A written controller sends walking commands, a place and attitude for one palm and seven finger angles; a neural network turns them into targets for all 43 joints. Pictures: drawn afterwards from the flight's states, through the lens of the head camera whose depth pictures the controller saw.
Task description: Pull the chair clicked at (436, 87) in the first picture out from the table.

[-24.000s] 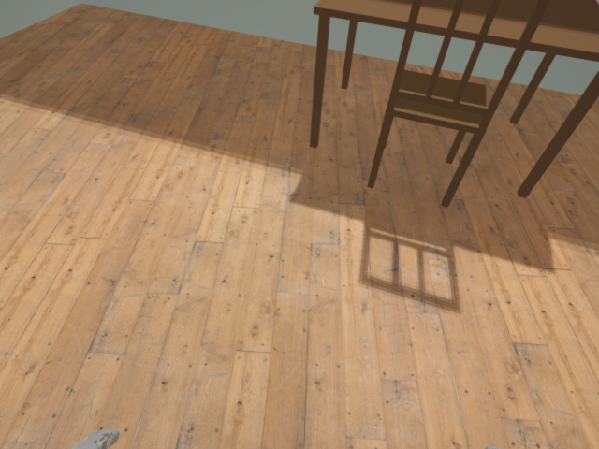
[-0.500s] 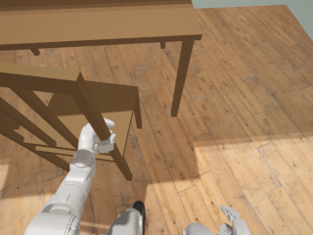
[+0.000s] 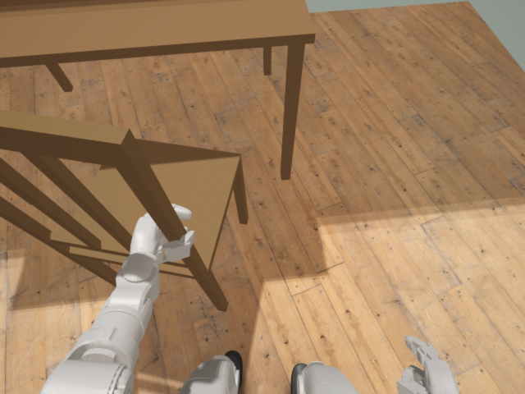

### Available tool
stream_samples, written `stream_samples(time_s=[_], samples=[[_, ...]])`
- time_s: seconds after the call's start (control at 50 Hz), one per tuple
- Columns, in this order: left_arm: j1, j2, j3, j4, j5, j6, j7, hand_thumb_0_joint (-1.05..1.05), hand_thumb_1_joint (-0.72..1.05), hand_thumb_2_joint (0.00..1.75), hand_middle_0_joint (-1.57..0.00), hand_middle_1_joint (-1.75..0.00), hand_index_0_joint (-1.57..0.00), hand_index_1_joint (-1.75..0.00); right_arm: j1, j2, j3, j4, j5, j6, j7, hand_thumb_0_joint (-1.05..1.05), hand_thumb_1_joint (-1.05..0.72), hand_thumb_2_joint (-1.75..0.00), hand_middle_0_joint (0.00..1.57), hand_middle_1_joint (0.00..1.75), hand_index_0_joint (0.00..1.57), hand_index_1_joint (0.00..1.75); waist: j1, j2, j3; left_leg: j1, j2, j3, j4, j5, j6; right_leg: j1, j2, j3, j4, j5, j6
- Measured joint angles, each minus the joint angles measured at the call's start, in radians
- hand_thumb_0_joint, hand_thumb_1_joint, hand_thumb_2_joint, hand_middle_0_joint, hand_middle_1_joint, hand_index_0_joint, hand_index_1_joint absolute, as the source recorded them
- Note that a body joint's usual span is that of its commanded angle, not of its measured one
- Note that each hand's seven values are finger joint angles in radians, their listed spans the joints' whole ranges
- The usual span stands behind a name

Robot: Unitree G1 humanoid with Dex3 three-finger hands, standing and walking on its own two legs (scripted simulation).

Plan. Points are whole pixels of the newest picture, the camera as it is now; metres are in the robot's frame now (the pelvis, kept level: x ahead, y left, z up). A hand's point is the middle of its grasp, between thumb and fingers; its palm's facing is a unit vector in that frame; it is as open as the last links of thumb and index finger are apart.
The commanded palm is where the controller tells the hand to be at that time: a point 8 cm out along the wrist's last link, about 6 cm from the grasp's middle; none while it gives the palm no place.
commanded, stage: step backward, pulling the chair out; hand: left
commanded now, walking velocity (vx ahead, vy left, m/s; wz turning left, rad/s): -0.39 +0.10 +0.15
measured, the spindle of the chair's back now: (45, 204) +0.41 +0.41 -0.04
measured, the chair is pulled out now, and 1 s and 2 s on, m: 0.28 0.50 0.52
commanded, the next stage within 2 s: stop walking, hand still on the chair in 0.70 s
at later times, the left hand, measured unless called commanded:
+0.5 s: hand (182, 314) +0.23 +0.14 -0.07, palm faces -0.03 -0.98 -0.18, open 6.2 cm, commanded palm +0.22 +0.19 -0.06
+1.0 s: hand out of the picture +0.11 +0.14 -0.06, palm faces -0.05 -0.99 -0.14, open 6.3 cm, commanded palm +0.10 +0.19 -0.05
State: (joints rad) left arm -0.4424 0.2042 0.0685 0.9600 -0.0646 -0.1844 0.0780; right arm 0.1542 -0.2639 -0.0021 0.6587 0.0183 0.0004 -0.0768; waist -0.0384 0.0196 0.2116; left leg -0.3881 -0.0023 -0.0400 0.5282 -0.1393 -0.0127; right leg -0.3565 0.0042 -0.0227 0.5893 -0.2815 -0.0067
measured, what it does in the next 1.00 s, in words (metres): walks backwards: left foot, then right foot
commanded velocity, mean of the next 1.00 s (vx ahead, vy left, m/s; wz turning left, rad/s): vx -0.23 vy -0.05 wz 0.04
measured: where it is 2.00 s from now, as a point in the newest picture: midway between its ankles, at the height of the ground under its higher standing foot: outside the picture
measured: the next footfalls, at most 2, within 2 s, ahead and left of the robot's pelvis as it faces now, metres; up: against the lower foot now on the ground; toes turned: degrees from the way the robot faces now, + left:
left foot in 0.30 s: -0.13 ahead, +0.18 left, +0.00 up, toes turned +5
right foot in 0.44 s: +0.00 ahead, -0.08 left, +0.00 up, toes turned +2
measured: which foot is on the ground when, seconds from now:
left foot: down 0.00-0.02, up 0.04-0.28, down 0.30-1.00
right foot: down 0.00-0.30, up 0.32-0.42, down 0.44-0.72, up 0.74-0.88, down 0.90-1.00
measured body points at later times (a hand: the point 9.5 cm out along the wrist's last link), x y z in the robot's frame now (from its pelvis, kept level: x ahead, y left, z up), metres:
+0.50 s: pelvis -0.11 +0.02 +0.00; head -0.02 +0.00 +0.44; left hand +0.23 +0.19 -0.05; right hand +0.01 -0.21 -0.15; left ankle -0.13 +0.16 -0.72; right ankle -0.04 -0.08 -0.73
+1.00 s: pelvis -0.19 +0.03 +0.01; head -0.12 +0.01 +0.45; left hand +0.11 +0.19 -0.05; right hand -0.07 -0.19 -0.13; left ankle -0.17 +0.17 -0.73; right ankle -0.16 -0.08 -0.73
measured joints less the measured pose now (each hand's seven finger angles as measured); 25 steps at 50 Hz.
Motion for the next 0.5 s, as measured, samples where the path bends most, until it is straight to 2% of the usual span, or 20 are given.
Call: stream_samples(time_s=[0.02,0.04,0.08,0.1,0.14,0.16,0.2,0.24,0.28,0.3,0.34,0.38,0.4,0.46,0.5], samples=[[0.01,-0.002,0.003,-0.005,-0.003,-0.001,-0.006,0.11,0.55,0.75,-0.29,-1.11,-0.5,-1.45,0.002,0.007,0.006,-0.006,0.004,0.004,0.001,0.01,-0.9,-0.9,0.2,0.3,0.2,0.3,-0.003,0.014,0.005,-0.006,0.009,-0.009,0.015,-0.001,-0.006,0.012,0.009,-0.01,-0.035,0.102,-0.005],[0.023,-0.004,0.004,-0.011,-0.006,-0.004,-0.01,0.11,0.55,0.75,-0.29,-1.11,-0.49,-1.45,0.001,0.014,0.012,-0.006,0.011,0.01,0.001,0.01,-0.9,-0.9,0.2,0.3,0.2,0.3,-0.009,0.028,0.008,-0.017,0.016,-0.017,0.042,-0.034,-0.006,0.017,0.018,-0.019,-0.046,0.131,-0.013],[0.043,-0.016,-0.002,-0.013,-0.008,-0.008,-0.011,0.11,0.55,0.75,-0.29,-1.1,-0.49,-1.45,0.003,0.026,0.018,0.006,0.029,0.017,-0.004,0.01,-0.9,-0.9,0.2,0.3,0.2,0.3,-0.011,0.028,-0.008,-0.08,-0.012,-0.037,0.237,-0.222,-0.014,0.002,0.011,-0.021,-0.053,0.117,-0.028],[0.046,-0.029,-0.005,-0.008,-0.005,-0.007,-0.01,0.12,0.55,0.75,-0.29,-1.1,-0.49,-1.45,0.006,0.028,0.019,0.018,0.028,0.019,-0.007,0.01,-0.9,-0.9,0.2,0.3,0.2,0.3,-0.007,0.023,-0.02,-0.111,-0.032,-0.041,0.355,-0.275,-0.018,-0.008,0.001,-0.018,-0.059,0.118,-0.028],[0.05,-0.056,-0.01,0.004,0.004,-0.007,-0.009,0.12,0.56,0.74,-0.28,-1.1,-0.49,-1.45,0.012,0.027,0.023,0.042,0.018,0.019,-0.012,0.01,-0.9,-0.9,0.2,0.3,0.2,0.3,-0.005,0.014,-0.041,-0.127,-0.054,-0.032,0.494,-0.313,-0.025,-0.021,-0.023,-0.015,-0.086,0.139,-0.023],[0.051,-0.068,-0.016,0.012,0.012,-0.009,-0.007,0.12,0.56,0.74,-0.27,-1.1,-0.49,-1.45,0.016,0.025,0.027,0.053,0.015,0.017,-0.015,0.01,-0.9,-0.9,0.2,0.3,0.2,0.3,-0.008,0.008,-0.052,-0.111,-0.055,-0.025,0.503,-0.326,-0.026,-0.027,-0.037,-0.018,-0.097,0.152,-0.017],[0.046,-0.089,-0.035,0.028,0.027,-0.008,-0.001,0.13,0.56,0.73,-0.27,-1.11,-0.5,-1.45,0.027,0.021,0.035,0.069,0.013,0.012,-0.023,0.01,-0.9,-0.9,0.2,0.3,0.2,0.3,-0.013,0.0,-0.076,-0.05,-0.046,-0.017,0.429,-0.359,-0.024,-0.042,-0.063,-0.027,-0.113,0.172,-0.008],[0.029,-0.109,-0.066,0.041,0.042,-0.003,0.01,0.12,0.56,0.73,-0.26,-1.13,-0.5,-1.45,0.037,0.009,0.041,0.081,0.013,0.006,-0.033,0.01,-0.9,-0.9,0.2,0.3,0.21,0.3,-0.013,0.001,-0.098,0.03,-0.025,-0.016,0.278,-0.363,-0.02,-0.065,-0.08,-0.041,-0.121,0.189,0.003],[0.005,-0.126,-0.103,0.043,0.051,0.004,0.011,0.12,0.56,0.73,-0.26,-1.16,-0.5,-1.45,0.047,-0.012,0.043,0.085,0.011,-0.001,-0.043,0.01,-0.9,-0.9,0.2,0.3,0.21,0.3,-0.013,0.016,-0.12,0.114,0.003,-0.019,0.071,-0.276,-0.009,-0.107,-0.09,-0.059,-0.104,0.199,0.016],[-0.011,-0.13,-0.12,0.041,0.055,0.006,0.009,0.11,0.56,0.74,-0.26,-1.18,-0.5,-1.45,0.047,-0.019,0.039,0.086,0.009,-0.002,-0.048,0.01,-0.9,-0.9,0.2,0.3,0.21,0.3,-0.016,0.023,-0.124,0.122,0.012,-0.024,0.011,-0.176,-0.016,-0.134,-0.098,-0.07,-0.081,0.198,0.024],[-0.044,-0.117,-0.141,0.041,0.057,0.012,0.004,0.1,0.56,0.74,-0.27,-1.2,-0.5,-1.45,0.031,-0.002,0.031,0.092,0.005,0.008,-0.053,0.01,-0.9,-0.9,0.2,0.3,0.2,0.3,-0.003,-0.013,-0.094,0.107,-0.015,-0.006,0.036,-0.165,-0.017,-0.157,-0.108,-0.032,-0.024,0.184,0.022],[-0.04,-0.099,-0.151,0.036,0.045,0.014,-0.005,0.11,0.56,0.75,-0.27,-1.2,-0.5,-1.45,0.037,0.022,0.027,0.079,0.0,0.013,-0.044,0.01,-0.9,-0.9,0.2,0.3,0.2,0.3,0.011,-0.029,-0.086,0.11,-0.018,0.017,0.036,-0.189,-0.012,-0.152,-0.084,-0.013,0.038,0.077,0.017],[-0.033,-0.093,-0.151,0.036,0.04,0.008,-0.009,0.11,0.55,0.75,-0.27,-1.2,-0.5,-1.45,0.045,0.034,0.027,0.069,-0.004,0.011,-0.041,0.01,-0.9,-0.9,0.2,0.3,0.2,0.3,0.011,-0.026,-0.088,0.108,-0.014,0.021,0.034,-0.192,-0.011,-0.139,-0.068,-0.013,0.061,0.036,0.012],[-0.024,-0.088,-0.129,0.045,0.036,-0.014,-0.019,0.11,0.54,0.75,-0.29,-1.19,-0.5,-1.45,0.056,0.06,0.028,0.059,-0.008,0.005,-0.023,0.01,-0.9,-0.9,0.2,0.3,0.2,0.3,0.007,0.003,-0.085,0.084,0.007,0.017,0.055,-0.188,-0.017,-0.067,-0.023,-0.016,0.009,0.064,-0.016],[-0.045,-0.092,-0.108,0.062,0.031,-0.029,-0.016,0.11,0.54,0.75,-0.29,-1.17,-0.5,-1.45,0.037,0.063,0.026,0.061,-0.001,0.006,-0.012,0.01,-0.9,-0.9,0.2,0.3,0.2,0.3,-0.003,0.038,-0.051,0.035,0.029,0.004,0.148,-0.178,-0.025,-0.048,0.003,-0.03,-0.041,0.09,-0.03]])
